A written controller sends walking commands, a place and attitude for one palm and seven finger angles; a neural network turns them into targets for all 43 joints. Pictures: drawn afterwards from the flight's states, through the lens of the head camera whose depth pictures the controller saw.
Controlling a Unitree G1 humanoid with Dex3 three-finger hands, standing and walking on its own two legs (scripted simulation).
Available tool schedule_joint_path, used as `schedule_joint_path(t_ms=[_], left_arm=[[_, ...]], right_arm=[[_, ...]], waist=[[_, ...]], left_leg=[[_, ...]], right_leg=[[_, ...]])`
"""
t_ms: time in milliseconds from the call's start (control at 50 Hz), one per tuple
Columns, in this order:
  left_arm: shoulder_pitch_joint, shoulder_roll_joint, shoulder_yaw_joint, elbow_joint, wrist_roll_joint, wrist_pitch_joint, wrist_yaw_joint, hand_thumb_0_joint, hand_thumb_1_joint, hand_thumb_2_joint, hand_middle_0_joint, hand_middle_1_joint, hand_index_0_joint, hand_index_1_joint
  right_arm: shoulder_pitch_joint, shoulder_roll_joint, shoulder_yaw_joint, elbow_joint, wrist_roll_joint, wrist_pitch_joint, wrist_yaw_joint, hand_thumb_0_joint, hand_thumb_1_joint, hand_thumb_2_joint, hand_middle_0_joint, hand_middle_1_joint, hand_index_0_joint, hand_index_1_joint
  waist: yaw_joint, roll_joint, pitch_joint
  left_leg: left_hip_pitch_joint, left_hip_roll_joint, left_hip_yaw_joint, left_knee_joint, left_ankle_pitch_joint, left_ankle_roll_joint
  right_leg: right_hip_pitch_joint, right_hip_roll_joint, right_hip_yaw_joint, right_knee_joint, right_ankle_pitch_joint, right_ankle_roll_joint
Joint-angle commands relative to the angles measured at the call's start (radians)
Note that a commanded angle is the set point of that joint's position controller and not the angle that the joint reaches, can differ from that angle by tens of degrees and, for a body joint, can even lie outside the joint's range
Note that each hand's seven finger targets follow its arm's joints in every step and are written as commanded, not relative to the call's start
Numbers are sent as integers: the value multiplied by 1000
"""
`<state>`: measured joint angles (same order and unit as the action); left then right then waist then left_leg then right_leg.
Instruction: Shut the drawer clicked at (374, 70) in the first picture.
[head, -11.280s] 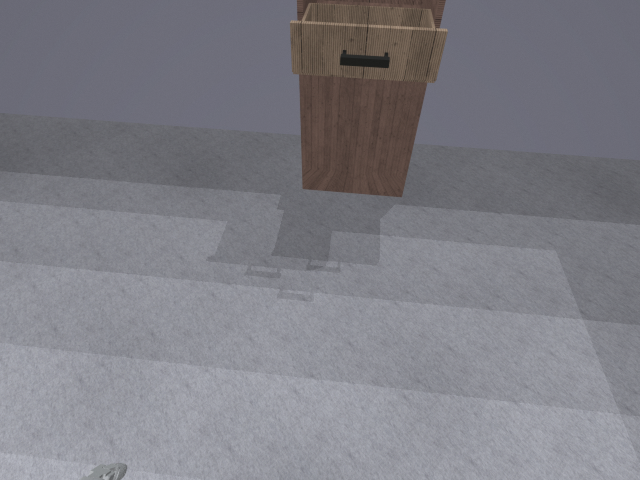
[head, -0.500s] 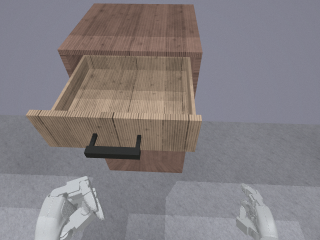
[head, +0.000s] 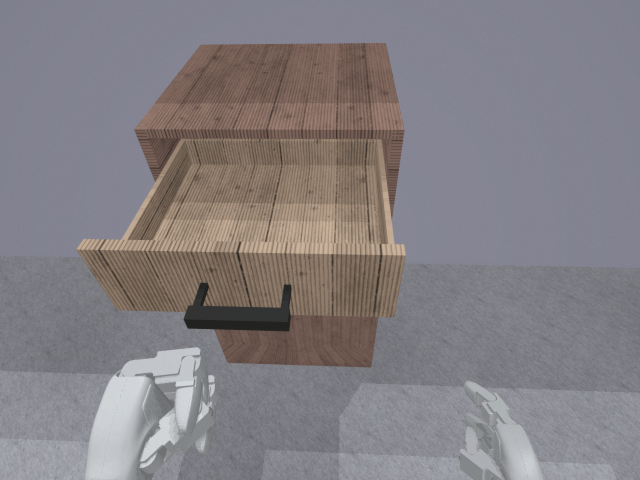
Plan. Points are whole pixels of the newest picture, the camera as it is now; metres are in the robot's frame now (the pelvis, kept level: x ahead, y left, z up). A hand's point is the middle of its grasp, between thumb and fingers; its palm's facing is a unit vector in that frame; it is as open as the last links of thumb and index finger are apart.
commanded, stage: raise the hand and make a fist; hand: left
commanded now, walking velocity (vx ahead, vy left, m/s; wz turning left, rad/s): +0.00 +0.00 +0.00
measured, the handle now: (241, 304) +0.34 +0.14 +0.04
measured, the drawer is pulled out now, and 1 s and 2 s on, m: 0.28 0.28 0.28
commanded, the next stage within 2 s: bring the fist close to the handle in 0.26 s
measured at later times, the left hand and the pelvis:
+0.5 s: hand (213, 410) +0.16 +0.11 +0.13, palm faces +0.04 -1.00 -0.05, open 3.3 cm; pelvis +0.01 -0.03 +0.00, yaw +1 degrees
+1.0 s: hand (234, 394) +0.20 +0.11 +0.08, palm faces +0.02 -1.00 -0.03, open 3.3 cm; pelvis +0.00 -0.03 -0.01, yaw +0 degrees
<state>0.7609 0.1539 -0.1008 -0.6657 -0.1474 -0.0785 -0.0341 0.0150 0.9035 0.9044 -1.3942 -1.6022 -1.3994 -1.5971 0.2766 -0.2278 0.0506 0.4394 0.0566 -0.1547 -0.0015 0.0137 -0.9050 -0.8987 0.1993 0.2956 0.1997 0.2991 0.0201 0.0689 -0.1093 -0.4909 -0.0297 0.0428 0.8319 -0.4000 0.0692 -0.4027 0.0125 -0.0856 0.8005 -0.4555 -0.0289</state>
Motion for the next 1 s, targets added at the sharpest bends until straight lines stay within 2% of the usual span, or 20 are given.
schedule_joint_path(t_ms=[0, 120, 160, 200, 280, 300, 380, 400, 460, 480, 500, 520, 560, 620, 760, 800, 860, 900, 920, 980], left_arm=[[32, 58, 51, -238, -6, -70, 5, 0, 900, 900, -1400, -1600, -1400, -1600], [2, 61, 74, -201, -28, -108, 0, 0, 900, 900, -1400, -1600, -1400, -1600], [16, 71, 100, -177, -44, -116, -10, 0, 900, 900, -1400, -1600, -1400, -1600], [4, 91, 125, -174, -49, -121, -21, 0, 900, 900, -1400, -1600, -1400, -1600], [-29, 83, 116, -157, -66, -117, -47, 0, 900, 900, -1400, -1600, -1400, -1600], [-34, 98, 140, -153, -67, -118, -45, 0, 900, 900, -1400, -1600, -1400, -1600], [-11, 93, 163, -78, -78, -110, -63, 0, 900, 900, -1400, -1600, -1400, -1600], [-30, 94, 165, -59, -77, -110, -67, 0, 900, 900, -1400, -1600, -1400, -1600], [-49, 74, 150, -49, -81, -130, -77, 0, 900, 900, -1400, -1600, -1400, -1600], [-66, 72, 143, -47, -82, -138, -77, 0, 900, 900, -1400, -1600, -1400, -1600], [-78, 96, 165, -40, -79, -147, -74, 0, 900, 900, -1400, -1600, -1400, -1600], [-84, 78, 140, -39, -75, -155, -77, 0, 900, 900, -1400, -1600, -1400, -1600], [-104, 102, 172, -10, -74, -174, -73, 0, 900, 900, -1400, -1600, -1400, -1600], [-107, 81, 159, 22, -71, -194, -75, 0, 900, 900, -1400, -1600, -1400, -1600], [-175, 66, 130, 86, -64, -226, -70, 0, 900, 900, -1400, -1600, -1400, -1600], [-182, 92, 165, 121, -62, -232, -57, 0, 900, 900, -1400, -1600, -1400, -1600], [-191, 77, 157, 139, -60, -249, -54, 0, 900, 900, -1400, -1600, -1400, -1600], [-204, 83, 161, 159, -51, -259, -44, 0, 900, 900, -1400, -1600, -1400, -1600], [-218, 59, 131, 154, -52, -262, -42, 0, 900, 900, -1400, -1600, -1400, -1600], [-270, 67, 134, 194, -51, -276, -40, 0, 900, 900, -1400, -1600, -1400, -1600]], right_arm=[[-148, -98, -51, -188, 1, -71, -11, 0, -900, -900, 200, 300, 200, 300], [-139, -98, -53, -173, -1, -86, -15, 0, -900, -900, 200, 300, 200, 300], [-139, -99, -56, -163, 0, -93, -18, 0, -900, -900, 200, 300, 200, 300], [-141, -102, -57, -153, 2, -96, -20, 0, -900, -900, 200, 300, 200, 300], [-142, -103, -52, -146, 4, -111, -23, 0, -900, -900, 200, 300, 200, 300], [-145, -101, -55, -139, 5, -114, -26, 0, -900, -900, 200, 300, 200, 300], [-144, -99, -56, -122, 3, -115, -29, 0, -900, -900, 200, 300, 200, 300], [-150, -103, -56, -116, 3, -112, -31, 0, -900, -900, 200, 300, 200, 300], [-141, -103, -58, -118, 0, -117, -29, 0, -900, -900, 200, 300, 200, 300], [-137, -104, -56, -118, -2, -119, -28, 0, -900, -900, 200, 300, 200, 300], [-136, -106, -60, -110, -1, -119, -29, 0, -900, -900, 200, 300, 200, 300], [-137, -105, -57, -117, -5, -121, -28, 0, -900, -900, 200, 300, 200, 300], [-124, -107, -62, -107, -8, -119, -28, 0, -900, -900, 200, 300, 200, 300], [-127, -106, -62, -109, -9, -114, -24, 0, -900, -900, 200, 300, 200, 300], [-125, -118, -64, -113, -12, -101, -22, 0, -900, -900, 200, 300, 200, 300], [-123, -119, -69, -105, -15, -95, -24, 0, -900, -900, 200, 300, 200, 300], [-114, -118, -71, -112, -17, -85, -21, 0, -900, -900, 200, 300, 200, 300], [-119, -121, -71, -108, -17, -78, -20, 0, -900, -900, 200, 300, 200, 300], [-116, -118, -67, -113, -19, -77, -17, 0, -900, -900, 200, 300, 200, 300], [-109, -127, -70, -109, -22, -71, -17, 0, -900, -900, 200, 300, 200, 300]], waist=[[11, -49, -21], [-8, -73, 9], [-3, -94, -1], [2, -67, -10], [-9, -69, 4], [-2, -69, 3], [-3, -121, -3], [-4, -107, 15], [-6, -87, -16], [-12, -101, -17], [-8, -91, -19], [-13, -75, -22], [-16, -104, -48], [-15, -99, -51], [-30, -79, -50], [-25, -110, -54], [-26, -114, -97], [-23, -78, -87], [-31, -66, -84], [-44, -106, -93]], left_leg=[[103, 53, -105, -173, 148, -31], [83, 46, -90, -151, 128, -24], [82, 44, -84, -143, 139, -23], [83, 40, -81, -142, 146, -24], [79, 36, -75, -132, 152, -21], [82, 37, -79, -135, 153, -22], [71, 31, -72, -124, 172, -22], [67, 29, -73, -123, 176, -22], [78, 26, -68, -118, 191, -24], [75, 24, -72, -115, 191, -22], [75, 25, -73, -114, 198, -23], [76, 23, -72, -111, 197, -22], [65, 22, -72, -93, 203, -24], [61, 20, -69, -92, 216, -24], [31, 20, -69, -75, 181, -25], [15, 22, -73, -69, 173, -25], [8, 20, -67, -56, 191, -27], [4, 20, -67, -55, 191, -28], [6, 19, -65, -51, 188, -27], [-20, 22, -70, -33, 172, -28]], right_leg=[[-53, 0, 0, -132, 143, 4], [-75, -3, 19, -159, 134, 11], [-61, -5, 29, -167, 152, 13], [-47, -8, 36, -173, 160, 11], [-45, -18, 58, -192, 178, 20], [-39, -16, 57, -196, 176, 17], [-20, -26, 81, -207, 237, 32], [-23, -25, 84, -212, 245, 31], [-19, -28, 78, -194, 282, 35], [-23, -30, 79, -191, 291, 37], [-22, -25, 78, -188, 293, 33], [-28, -28, 80, -183, 293, 34], [-16, -37, 101, -180, 332, 44], [-20, -32, 86, -162, 351, 39], [-70, -26, 87, -145, 275, 33], [-72, -25, 92, -145, 264, 34], [-61, -28, 95, -120, 308, 37], [-79, -21, 84, -112, 285, 28], [-93, -21, 84, -107, 284, 28], [-116, -18, 89, -94, 264, 30]])
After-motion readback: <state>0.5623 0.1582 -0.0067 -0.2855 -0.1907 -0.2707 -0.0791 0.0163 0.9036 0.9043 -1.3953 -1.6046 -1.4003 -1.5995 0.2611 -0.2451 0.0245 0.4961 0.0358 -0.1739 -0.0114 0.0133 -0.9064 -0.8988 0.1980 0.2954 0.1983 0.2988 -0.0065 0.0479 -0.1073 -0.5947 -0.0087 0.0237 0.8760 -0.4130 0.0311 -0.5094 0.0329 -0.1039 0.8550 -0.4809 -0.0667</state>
